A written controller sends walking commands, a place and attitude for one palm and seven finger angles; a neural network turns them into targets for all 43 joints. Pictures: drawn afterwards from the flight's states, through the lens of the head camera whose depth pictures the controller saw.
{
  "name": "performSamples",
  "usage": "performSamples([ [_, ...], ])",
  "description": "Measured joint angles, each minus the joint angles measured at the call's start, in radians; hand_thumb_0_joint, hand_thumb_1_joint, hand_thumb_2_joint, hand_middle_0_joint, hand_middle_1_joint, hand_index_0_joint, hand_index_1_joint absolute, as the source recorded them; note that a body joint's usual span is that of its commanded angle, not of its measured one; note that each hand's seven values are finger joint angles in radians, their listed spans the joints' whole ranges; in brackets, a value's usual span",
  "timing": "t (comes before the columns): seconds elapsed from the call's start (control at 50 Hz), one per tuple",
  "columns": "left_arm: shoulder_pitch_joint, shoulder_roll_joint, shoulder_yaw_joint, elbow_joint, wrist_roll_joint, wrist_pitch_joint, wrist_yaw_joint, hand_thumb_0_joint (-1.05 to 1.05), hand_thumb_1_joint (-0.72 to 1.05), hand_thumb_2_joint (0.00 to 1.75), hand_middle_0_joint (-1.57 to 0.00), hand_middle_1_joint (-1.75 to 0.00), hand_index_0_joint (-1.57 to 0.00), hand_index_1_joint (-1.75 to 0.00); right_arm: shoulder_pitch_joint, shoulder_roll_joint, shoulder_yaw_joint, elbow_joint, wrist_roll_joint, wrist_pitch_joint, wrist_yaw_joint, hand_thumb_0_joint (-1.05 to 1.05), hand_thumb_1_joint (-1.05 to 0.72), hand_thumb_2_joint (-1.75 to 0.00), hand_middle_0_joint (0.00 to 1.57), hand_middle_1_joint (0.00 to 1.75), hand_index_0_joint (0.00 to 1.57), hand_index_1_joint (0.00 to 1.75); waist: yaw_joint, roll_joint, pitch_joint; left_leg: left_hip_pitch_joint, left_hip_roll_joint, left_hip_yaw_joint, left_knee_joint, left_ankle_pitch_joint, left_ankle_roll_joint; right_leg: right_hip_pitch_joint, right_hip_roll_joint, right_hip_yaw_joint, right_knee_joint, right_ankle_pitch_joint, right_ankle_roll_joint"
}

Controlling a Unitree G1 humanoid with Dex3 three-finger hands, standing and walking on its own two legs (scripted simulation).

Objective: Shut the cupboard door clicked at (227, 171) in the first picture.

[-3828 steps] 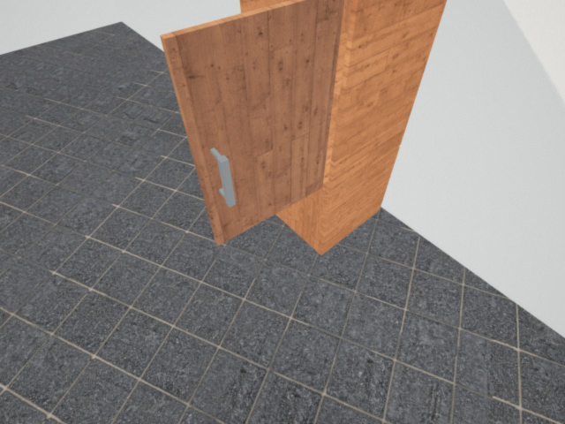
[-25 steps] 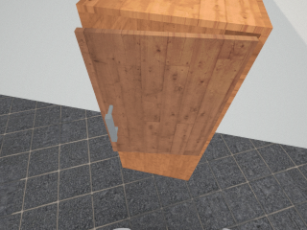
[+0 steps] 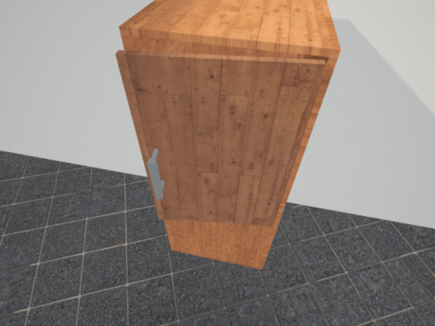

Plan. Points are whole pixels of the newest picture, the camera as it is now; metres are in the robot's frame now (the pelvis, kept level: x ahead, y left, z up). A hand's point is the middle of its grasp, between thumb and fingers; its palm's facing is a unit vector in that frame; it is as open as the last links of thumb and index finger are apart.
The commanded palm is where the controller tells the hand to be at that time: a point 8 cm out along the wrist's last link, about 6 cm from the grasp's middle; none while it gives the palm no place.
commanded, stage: come to a stop and stand still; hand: left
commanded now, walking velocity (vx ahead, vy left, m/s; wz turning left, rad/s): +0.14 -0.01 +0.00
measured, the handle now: (157, 174) +0.50 +0.20 -0.07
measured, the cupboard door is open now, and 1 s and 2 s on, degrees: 8 8 8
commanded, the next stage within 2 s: look again from close up in 0.98 s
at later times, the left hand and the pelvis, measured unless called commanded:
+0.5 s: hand out of the picture +0.05 +0.17 -0.17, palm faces -0.04 -0.98 -0.19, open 7.3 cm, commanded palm none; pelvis +0.02 +0.00 +0.00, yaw -2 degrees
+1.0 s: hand out of the picture +0.07 +0.19 -0.17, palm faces -0.03 -0.98 -0.19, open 7.3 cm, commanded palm none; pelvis +0.05 +0.01 +0.01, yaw -3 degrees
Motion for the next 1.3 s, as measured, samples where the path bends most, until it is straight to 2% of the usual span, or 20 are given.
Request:
performSamples([
  [0.04,-0.007,0.014,0.006,0.005,-0.002,0.009,-0.002,0.0,0.9,0.89,-0.21,-0.3,-0.21,-0.3,0.015,0.012,0.009,0.011,-0.006,-0.017,-0.001,0.0,-0.91,-0.89,0.2,0.3,0.2,0.3,0.0,-0.023,-0.002,0.025,-0.009,0.009,-0.067,0.05,0.027,-0.026,-0.009,0.003,0.035,-0.022,0.006],
  [0.1,0.002,0.023,0.013,0.024,0.0,0.024,-0.003,0.01,0.9,0.89,-0.21,-0.3,-0.2,-0.3,0.052,0.023,0.021,0.02,-0.015,-0.031,-0.005,0.0,-0.91,-0.89,0.2,0.3,0.2,0.3,-0.005,-0.034,-0.011,0.024,-0.011,0.03,-0.073,0.062,0.054,-0.083,-0.002,0.02,0.167,-0.17,0.007],
  [0.16,0.01,0.025,0.017,0.041,0.001,0.028,-0.014,0.01,0.9,0.89,-0.21,-0.3,-0.2,-0.3,0.094,0.028,0.026,0.042,-0.015,-0.034,-0.013,0.0,-0.9,-0.89,0.2,0.3,0.2,0.3,-0.023,-0.024,-0.016,0.04,-0.013,0.037,-0.117,0.079,0.069,-0.153,0.003,0.02,0.349,-0.173,0.001],
  [0.2,0.009,0.026,0.021,0.044,0.001,0.026,-0.022,0.01,0.91,0.89,-0.21,-0.3,-0.2,-0.3,0.119,0.032,0.029,0.066,-0.014,-0.035,-0.016,0.0,-0.9,-0.89,0.2,0.3,0.2,0.3,-0.024,-0.022,-0.015,0.052,-0.017,0.04,-0.151,0.098,0.068,-0.167,-0.007,0.011,0.376,-0.144,0.002],
  [0.26,0.007,0.02,0.02,0.049,-0.002,0.023,-0.026,0.01,0.91,0.89,-0.2,-0.3,-0.2,-0.3,0.144,0.036,0.032,0.096,-0.015,-0.04,-0.023,0.0,-0.9,-0.89,0.2,0.3,0.21,0.3,-0.026,-0.016,-0.01,0.063,-0.022,0.046,-0.19,0.118,0.064,-0.145,-0.021,-0.001,0.3,-0.127,0.006],
  [0.32,0.001,0.007,0.015,0.059,-0.005,0.019,-0.025,0.01,0.91,0.89,-0.2,-0.3,-0.2,-0.3,0.158,0.039,0.033,0.115,-0.015,-0.044,-0.029,0.0,-0.9,-0.89,0.2,0.3,0.21,0.3,-0.036,-0.007,0.0,0.056,-0.021,0.05,-0.189,0.117,0.058,-0.086,-0.021,-0.002,0.146,-0.121,0.007],
  [0.36,0.001,0.004,0.012,0.063,-0.007,0.008,-0.022,0.01,0.91,0.89,-0.2,-0.3,-0.2,-0.3,0.165,0.045,0.035,0.126,-0.01,-0.043,-0.031,0.0,-0.9,-0.89,0.2,0.3,0.21,0.3,-0.037,-0.016,0.002,0.038,-0.023,0.058,-0.153,0.095,0.047,-0.024,-0.02,0.012,-0.005,-0.063,0.004],
  [0.38,-0.003,-0.002,0.01,0.07,-0.007,0.0,-0.017,0.01,0.91,0.89,-0.2,-0.3,-0.2,-0.3,0.161,0.046,0.036,0.134,-0.006,-0.042,-0.032,0.0,-0.9,-0.89,0.2,0.3,0.21,0.3,-0.034,-0.015,0.009,0.028,-0.017,0.062,-0.124,0.078,0.041,-0.018,-0.015,0.016,-0.032,0.017,0.0],
  [0.46,0.004,-0.023,0.001,0.102,-0.012,-0.009,-0.005,0.01,0.92,0.89,-0.2,-0.3,-0.2,-0.3,0.151,0.049,0.036,0.161,-0.004,-0.03,-0.031,0.0,-0.9,-0.89,0.2,0.3,0.2,0.3,-0.043,0.008,0.003,0.002,0.014,0.029,-0.035,-0.044,0.025,0.009,0.017,-0.01,-0.046,0.003,-0.014],
  [0.52,0.013,-0.023,-0.001,0.12,-0.016,-0.014,-0.002,0.01,0.93,0.89,-0.2,-0.3,-0.2,-0.3,0.136,0.061,0.039,0.169,-0.003,-0.038,-0.034,0.0,-0.9,-0.89,0.2,0.3,0.2,0.3,-0.039,-0.001,-0.002,0.021,0.031,0.014,-0.079,0.03,0.02,0.029,0.033,-0.015,-0.06,-0.009,-0.017],
  [0.54,0.012,-0.02,-0.001,0.129,-0.017,-0.013,-0.001,0.01,0.93,0.89,-0.2,-0.3,-0.2,-0.3,0.128,0.068,0.041,0.174,-0.002,-0.045,-0.036,0.0,-0.91,-0.89,0.2,0.3,0.2,0.3,-0.037,-0.014,0.001,0.031,0.03,0.018,-0.089,0.059,0.017,0.033,0.031,-0.012,-0.054,-0.016,-0.015],
  [0.6,0.01,-0.016,0.0,0.15,-0.018,-0.006,0.0,0.01,0.93,0.89,-0.2,-0.3,-0.2,-0.3,0.109,0.085,0.047,0.184,-0.001,-0.064,-0.042,0.0,-0.91,-0.89,0.2,0.3,0.2,0.3,-0.024,-0.045,0.0,0.059,0.022,0.031,-0.108,0.04,0.016,0.05,0.024,0.003,-0.06,-0.026,-0.009],
  [0.7,0.002,-0.022,-0.003,0.17,-0.017,-0.011,0.0,0.02,0.94,0.89,-0.21,-0.3,-0.2,-0.3,0.069,0.074,0.046,0.197,0.001,-0.067,-0.059,0.01,-0.93,-0.89,0.2,0.3,0.2,0.3,-0.01,-0.043,0.01,0.085,0.014,0.039,-0.131,0.029,0.022,0.074,0.017,0.011,-0.084,-0.028,0.0],
  [0.96,-0.021,-0.021,-0.005,0.185,-0.015,-0.007,0.008,0.01,0.92,0.89,-0.2,-0.3,-0.2,-0.3,0.007,0.052,0.042,0.208,0.004,-0.063,-0.068,0.01,-0.93,-0.89,0.2,0.3,0.2,0.3,-0.009,-0.032,0.023,0.136,-0.008,0.05,-0.176,0.033,0.034,0.112,-0.003,0.022,-0.101,-0.035,0.015],
  [1.3,-0.027,-0.022,-0.008,0.196,-0.016,-0.004,0.006,0.01,0.92,0.89,-0.2,-0.3,-0.2,-0.3,0.034,0.064,0.05,0.239,0.004,-0.059,-0.06,0.0,-0.92,-0.89,0.2,0.3,0.2,0.3,-0.01,-0.033,0.032,0.155,-0.022,0.047,-0.226,0.074,0.043,0.126,-0.015,0.018,-0.138,-0.003,0.023],
])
